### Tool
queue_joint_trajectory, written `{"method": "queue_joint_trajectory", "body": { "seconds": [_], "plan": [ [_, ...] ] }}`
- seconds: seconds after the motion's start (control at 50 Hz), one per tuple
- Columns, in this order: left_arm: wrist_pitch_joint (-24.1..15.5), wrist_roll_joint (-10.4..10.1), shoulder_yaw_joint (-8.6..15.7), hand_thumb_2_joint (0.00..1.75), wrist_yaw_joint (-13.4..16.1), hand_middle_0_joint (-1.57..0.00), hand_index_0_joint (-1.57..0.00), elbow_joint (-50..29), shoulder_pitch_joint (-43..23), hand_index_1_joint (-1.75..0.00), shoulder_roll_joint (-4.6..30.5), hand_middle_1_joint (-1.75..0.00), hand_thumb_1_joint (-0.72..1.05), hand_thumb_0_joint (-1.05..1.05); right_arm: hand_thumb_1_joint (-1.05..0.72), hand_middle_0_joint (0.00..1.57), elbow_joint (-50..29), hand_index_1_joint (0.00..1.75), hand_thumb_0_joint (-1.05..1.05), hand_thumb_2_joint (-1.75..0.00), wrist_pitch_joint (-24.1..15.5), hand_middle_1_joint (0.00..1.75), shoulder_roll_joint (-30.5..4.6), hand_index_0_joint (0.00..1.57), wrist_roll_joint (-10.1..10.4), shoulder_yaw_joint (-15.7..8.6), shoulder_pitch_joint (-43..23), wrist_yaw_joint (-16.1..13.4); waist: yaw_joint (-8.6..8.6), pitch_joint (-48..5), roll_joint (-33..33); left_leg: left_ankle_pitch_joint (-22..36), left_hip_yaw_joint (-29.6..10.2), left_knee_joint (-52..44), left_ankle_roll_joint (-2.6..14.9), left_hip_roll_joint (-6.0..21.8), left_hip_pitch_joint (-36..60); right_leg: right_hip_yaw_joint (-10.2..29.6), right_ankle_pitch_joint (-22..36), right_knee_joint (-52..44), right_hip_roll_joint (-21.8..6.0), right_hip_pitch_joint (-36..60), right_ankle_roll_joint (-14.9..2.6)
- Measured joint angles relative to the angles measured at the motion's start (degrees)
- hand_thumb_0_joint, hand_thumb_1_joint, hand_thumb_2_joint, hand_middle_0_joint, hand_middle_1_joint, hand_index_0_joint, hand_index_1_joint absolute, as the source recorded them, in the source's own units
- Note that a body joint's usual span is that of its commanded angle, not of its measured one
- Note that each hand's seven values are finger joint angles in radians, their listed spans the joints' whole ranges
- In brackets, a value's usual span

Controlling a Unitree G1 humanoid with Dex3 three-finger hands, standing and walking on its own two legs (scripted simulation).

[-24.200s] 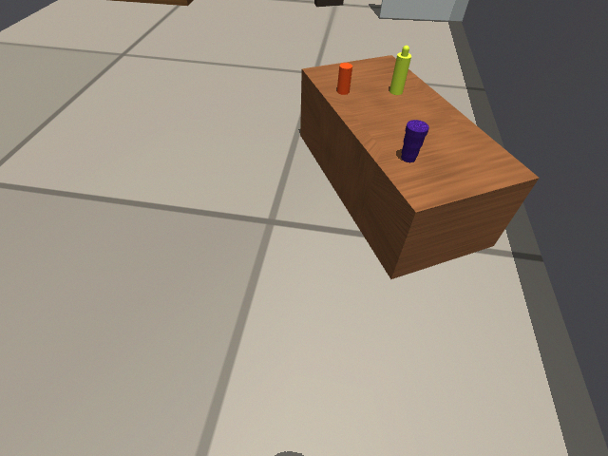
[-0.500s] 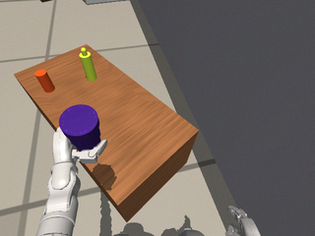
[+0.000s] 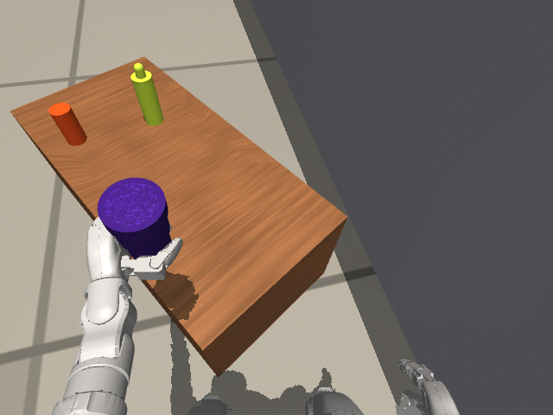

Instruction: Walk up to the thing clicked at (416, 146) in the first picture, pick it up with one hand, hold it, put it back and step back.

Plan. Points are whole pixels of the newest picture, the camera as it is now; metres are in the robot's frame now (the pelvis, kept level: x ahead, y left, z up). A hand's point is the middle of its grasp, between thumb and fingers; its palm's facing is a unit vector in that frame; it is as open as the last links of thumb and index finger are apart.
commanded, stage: crouch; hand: left
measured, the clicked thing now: (143, 230) +0.35 +0.18 +0.06
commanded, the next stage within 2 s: lower in 1.06 s
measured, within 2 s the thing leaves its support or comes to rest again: neither
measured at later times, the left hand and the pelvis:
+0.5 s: hand (163, 228) +0.45 +0.21 -0.09, palm faces +0.22 -0.97 -0.03, open 8.6 cm; pelvis -0.03 +0.00 -0.10, yaw -1 degrees
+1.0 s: hand (169, 228) +0.49 +0.21 -0.15, palm faces +0.21 -0.98 -0.02, open 8.6 cm; pelvis -0.04 +0.01 -0.16, yaw -3 degrees
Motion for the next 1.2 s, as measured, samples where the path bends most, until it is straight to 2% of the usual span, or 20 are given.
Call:
{"method": "queue_joint_trajectory", "body": {
  "seconds": [0.1,0.26,0.38,0.6,0.78,1.2],
  "plan": [
    [-3.80,0.68,2.60,1.10,-0.38,-0.79,-0.80,7.70,-5.82,-1.05,1.65,-1.08,-0.22,-0.01,-0.90,0.20,0.00,0.30,0.01,-0.90,-0.21,0.30,-0.39,0.20,-0.78,-0.24,-0.30,0.61,-0.83,-0.28,-0.72,-1.10,-0.21,4.57,-0.13,-0.09,-6.84,0.07,-1.08,4.61,-0.05,-6.89,-0.15],
    [-9.64,1.38,6.57,1.11,-1.28,-0.79,-0.80,19.99,-17.39,-1.04,6.74,-1.08,-0.22,-0.01,-0.91,0.20,0.13,0.30,0.01,-0.90,0.22,0.30,-1.57,0.20,-2.24,0.42,1.05,1.48,-3.15,-3.20,-0.74,-4.95,-1.21,17.17,-0.41,-0.12,-23.38,-0.17,-4.62,16.68,0.04,-23.20,-0.31],
    [-10.37,1.83,9.83,1.11,-2.29,-0.80,-0.81,26.46,-24.59,-1.04,10.12,-1.08,-0.23,-0.01,-0.91,0.20,0.70,0.30,0.01,-0.90,1.71,0.30,-1.85,0.20,-2.65,1.10,2.24,1.88,-4.68,-4.78,0.18,-7.42,-1.75,25.05,-0.46,0.00,-32.85,-0.21,-6.65,24.02,0.30,-32.56,-0.30],
    [-9.49,3.45,14.45,1.12,-2.89,-0.80,-0.81,31.34,-31.13,-1.04,14.45,-1.07,-0.23,-0.01,-0.93,0.20,1.32,0.30,0.01,-0.90,2.72,0.30,-1.62,0.20,-2.68,2.34,3.18,2.44,-7.12,-5.71,1.05,-9.10,-1.99,32.57,-0.28,0.10,-43.10,0.09,-7.69,30.90,0.61,-42.81,-0.05],
    [-8.36,4.66,15.84,1.12,-3.21,-0.80,-0.81,32.69,-34.35,-1.04,17.00,-1.07,-0.24,-0.01,-0.93,0.20,0.63,0.30,0.01,-0.90,2.76,0.30,-1.98,0.20,-2.83,2.87,2.77,2.51,-8.47,-6.45,1.06,-10.23,-2.38,37.21,-0.19,0.19,-49.09,0.04,-8.37,34.94,0.85,-48.64,0.14],
    [-5.88,6.04,15.87,1.12,-2.67,-0.80,-0.81,33.85,-39.89,-1.04,19.79,-1.07,-0.24,-0.01,-0.94,0.20,-0.54,0.30,0.01,-0.90,2.61,0.30,-1.92,0.20,-3.31,4.26,1.79,2.67,-9.60,-6.88,1.30,-11.62,-3.13,43.89,-0.23,-0.40,-57.62,-0.14,-9.72,41.37,0.52,-56.96,0.30]
  ]
}}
